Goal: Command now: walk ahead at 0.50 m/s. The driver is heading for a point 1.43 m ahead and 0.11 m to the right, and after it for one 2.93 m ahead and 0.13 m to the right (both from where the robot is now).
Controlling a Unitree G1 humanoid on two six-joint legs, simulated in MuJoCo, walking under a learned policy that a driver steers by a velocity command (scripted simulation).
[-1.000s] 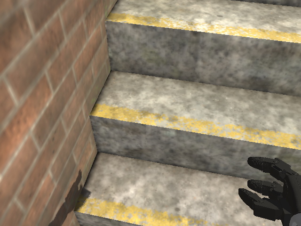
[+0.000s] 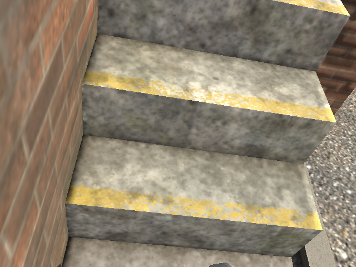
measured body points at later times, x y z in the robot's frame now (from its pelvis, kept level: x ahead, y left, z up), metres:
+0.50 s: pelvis +0.07 -0.12 +0.00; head +0.08 -0.14 +0.44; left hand -0.01 +0.11 -0.13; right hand +0.32 -0.26 -0.09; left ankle +0.08 +0.02 -0.47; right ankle +0.06 -0.22 -0.73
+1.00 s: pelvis +0.31 -0.09 +0.18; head +0.27 -0.08 +0.62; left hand +0.47 +0.15 +0.08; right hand +0.26 -0.34 +0.03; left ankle +0.34 +0.01 -0.52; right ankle +0.26 -0.25 -0.25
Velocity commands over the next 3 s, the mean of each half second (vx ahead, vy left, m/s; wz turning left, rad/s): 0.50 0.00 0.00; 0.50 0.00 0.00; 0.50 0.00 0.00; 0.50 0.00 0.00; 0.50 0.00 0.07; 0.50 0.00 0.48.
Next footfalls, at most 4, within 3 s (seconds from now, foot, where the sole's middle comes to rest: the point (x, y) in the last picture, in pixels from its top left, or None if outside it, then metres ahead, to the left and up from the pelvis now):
0.30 right None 0.10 -0.23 -0.77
0.80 left None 0.38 0.01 -0.56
1.30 right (244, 185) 0.61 -0.25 -0.36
1.78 left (205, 78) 0.83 -0.08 -0.15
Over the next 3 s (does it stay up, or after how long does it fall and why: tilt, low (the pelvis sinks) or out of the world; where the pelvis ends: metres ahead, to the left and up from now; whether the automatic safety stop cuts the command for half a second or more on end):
stays up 1.19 -0.23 0.88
